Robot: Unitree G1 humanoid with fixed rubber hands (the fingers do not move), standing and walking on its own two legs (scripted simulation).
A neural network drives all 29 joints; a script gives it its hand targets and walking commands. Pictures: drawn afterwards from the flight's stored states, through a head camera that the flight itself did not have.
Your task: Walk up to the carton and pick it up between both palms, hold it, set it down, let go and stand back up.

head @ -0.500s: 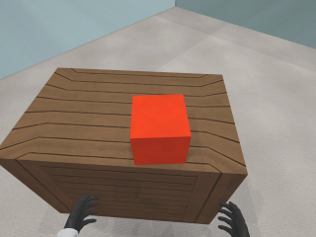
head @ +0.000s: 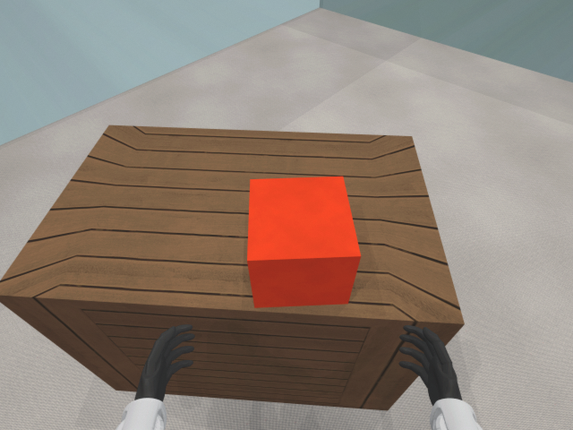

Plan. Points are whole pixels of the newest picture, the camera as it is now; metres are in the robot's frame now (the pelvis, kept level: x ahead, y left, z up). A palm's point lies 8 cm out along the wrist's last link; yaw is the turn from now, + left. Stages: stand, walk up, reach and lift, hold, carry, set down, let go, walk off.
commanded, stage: reach and lift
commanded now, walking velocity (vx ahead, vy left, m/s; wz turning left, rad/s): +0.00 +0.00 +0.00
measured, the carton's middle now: (299, 241) +0.46 +0.00 -0.05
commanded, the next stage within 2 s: none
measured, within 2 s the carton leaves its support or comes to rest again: neither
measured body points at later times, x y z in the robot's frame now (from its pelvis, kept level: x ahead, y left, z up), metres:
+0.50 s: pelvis +0.00 +0.00 +0.00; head +0.05 +0.00 +0.45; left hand +0.28 +0.20 -0.04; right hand +0.29 -0.19 -0.03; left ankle -0.01 +0.09 -0.73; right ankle +0.00 -0.11 -0.73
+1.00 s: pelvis +0.00 -0.01 +0.01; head +0.06 +0.00 +0.45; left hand +0.37 +0.19 +0.01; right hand +0.37 -0.18 +0.01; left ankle -0.01 +0.09 -0.73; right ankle +0.00 -0.11 -0.73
